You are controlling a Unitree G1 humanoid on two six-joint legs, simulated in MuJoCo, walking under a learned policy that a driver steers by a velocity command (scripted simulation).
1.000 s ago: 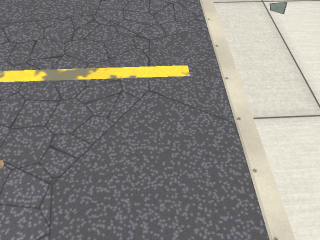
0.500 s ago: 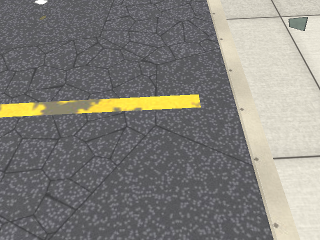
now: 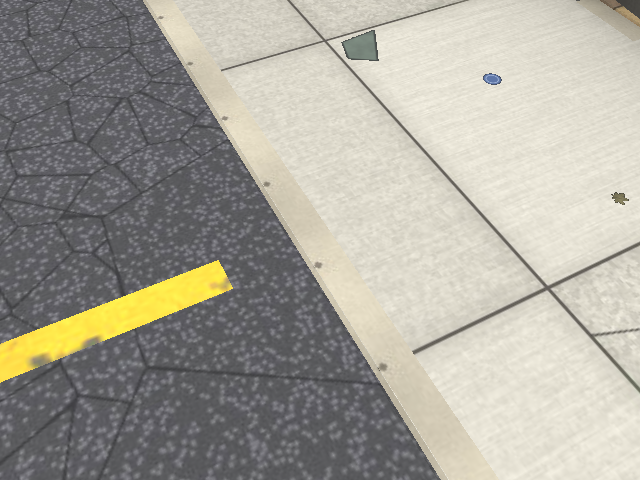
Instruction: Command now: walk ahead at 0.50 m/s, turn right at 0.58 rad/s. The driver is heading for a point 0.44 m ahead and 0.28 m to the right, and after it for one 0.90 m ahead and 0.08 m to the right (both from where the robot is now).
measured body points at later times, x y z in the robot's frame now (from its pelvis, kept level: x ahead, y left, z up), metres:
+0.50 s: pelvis +0.27 -0.07 +0.00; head +0.30 -0.09 +0.45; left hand +0.34 +0.21 -0.12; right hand +0.37 -0.36 -0.11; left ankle +0.46 +0.06 -0.68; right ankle +0.19 -0.10 -0.74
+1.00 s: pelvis +0.55 -0.12 +0.00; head +0.57 -0.12 +0.45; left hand +0.80 +0.03 -0.10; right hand +0.42 -0.36 -0.13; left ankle +0.55 -0.02 -0.74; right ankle +0.59 -0.29 -0.70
